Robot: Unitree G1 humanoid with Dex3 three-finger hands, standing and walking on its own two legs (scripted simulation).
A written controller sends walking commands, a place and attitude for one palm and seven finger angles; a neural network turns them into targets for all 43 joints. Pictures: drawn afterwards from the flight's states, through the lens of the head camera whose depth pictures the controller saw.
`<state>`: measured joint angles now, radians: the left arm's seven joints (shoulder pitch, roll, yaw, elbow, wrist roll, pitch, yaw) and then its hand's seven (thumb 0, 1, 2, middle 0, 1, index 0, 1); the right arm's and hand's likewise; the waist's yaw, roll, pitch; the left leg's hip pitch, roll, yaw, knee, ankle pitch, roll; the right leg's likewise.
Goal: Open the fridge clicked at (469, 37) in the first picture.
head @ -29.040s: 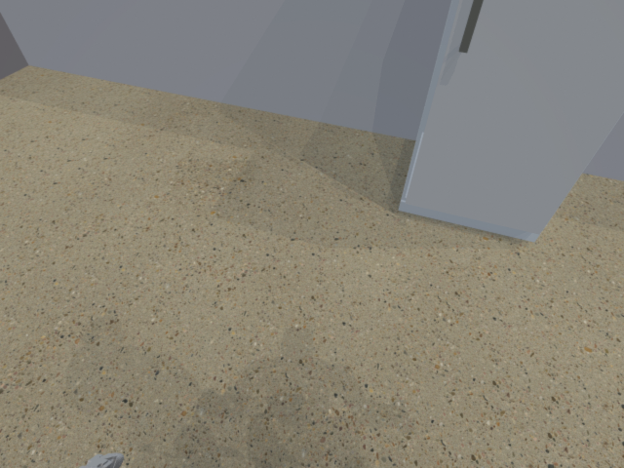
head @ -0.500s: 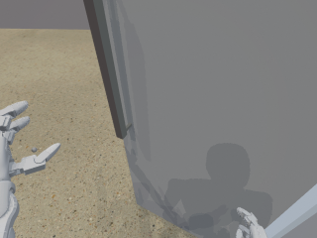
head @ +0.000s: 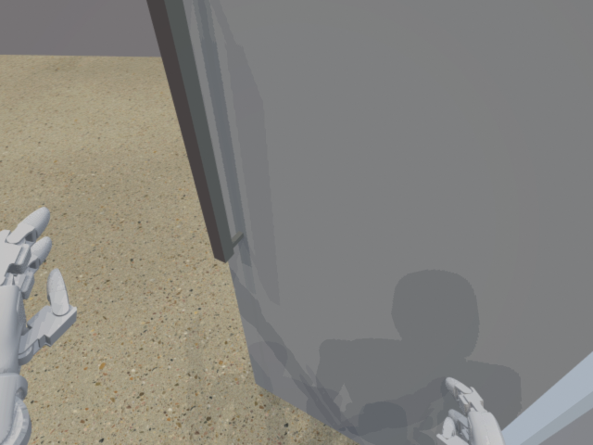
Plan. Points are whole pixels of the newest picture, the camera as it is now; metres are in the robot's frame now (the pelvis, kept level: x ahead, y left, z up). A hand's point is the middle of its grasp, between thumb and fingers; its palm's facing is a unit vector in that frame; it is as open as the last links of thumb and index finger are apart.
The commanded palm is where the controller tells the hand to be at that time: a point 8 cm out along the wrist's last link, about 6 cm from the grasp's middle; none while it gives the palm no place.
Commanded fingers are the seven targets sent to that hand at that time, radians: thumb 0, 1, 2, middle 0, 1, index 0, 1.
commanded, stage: draw the hand back to the body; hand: left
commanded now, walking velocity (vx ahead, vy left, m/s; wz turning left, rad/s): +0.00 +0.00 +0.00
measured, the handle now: (208, 137) +0.42 +0.19 +0.23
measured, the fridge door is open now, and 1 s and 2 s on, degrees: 66 66 66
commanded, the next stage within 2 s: step back with the hand held close in 0.10 s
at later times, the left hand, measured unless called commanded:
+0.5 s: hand (74, 314) +0.19 +0.28 +0.14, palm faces +0.34 -0.82 -0.46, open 7.4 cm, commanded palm +0.13 +0.32 +0.18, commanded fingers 0.00 0.90 0.90 -0.20 -0.30 -0.20 -0.30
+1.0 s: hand out of the picture +0.12 +0.30 +0.16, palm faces +0.46 -0.78 -0.42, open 7.4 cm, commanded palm +0.06 +0.33 +0.18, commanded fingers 0.00 0.90 0.90 -0.20 -0.30 -0.20 -0.30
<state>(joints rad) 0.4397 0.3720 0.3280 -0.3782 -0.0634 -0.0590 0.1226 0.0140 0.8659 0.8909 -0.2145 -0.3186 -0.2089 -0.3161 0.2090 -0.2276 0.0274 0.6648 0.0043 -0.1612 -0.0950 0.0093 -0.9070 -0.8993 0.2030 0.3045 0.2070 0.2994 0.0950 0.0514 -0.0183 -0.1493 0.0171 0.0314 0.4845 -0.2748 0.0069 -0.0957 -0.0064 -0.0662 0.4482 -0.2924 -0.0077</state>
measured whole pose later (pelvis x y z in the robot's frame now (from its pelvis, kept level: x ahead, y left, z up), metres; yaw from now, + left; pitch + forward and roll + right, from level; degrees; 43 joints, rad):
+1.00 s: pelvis -0.09 +0.03 -0.01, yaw -1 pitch -1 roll -2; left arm 0.48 0.39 0.41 -0.50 -0.01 -0.22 0.16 0.02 0.89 0.90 -0.21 -0.30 -0.21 -0.30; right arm 0.23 -0.19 0.04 0.59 0.01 -0.13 -0.08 0.01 -0.91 -0.90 0.21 0.30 0.21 0.30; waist 0.04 0.00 0.04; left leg -0.41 0.01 0.05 0.65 -0.30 0.06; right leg -0.32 -0.02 -0.04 0.56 -0.22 0.03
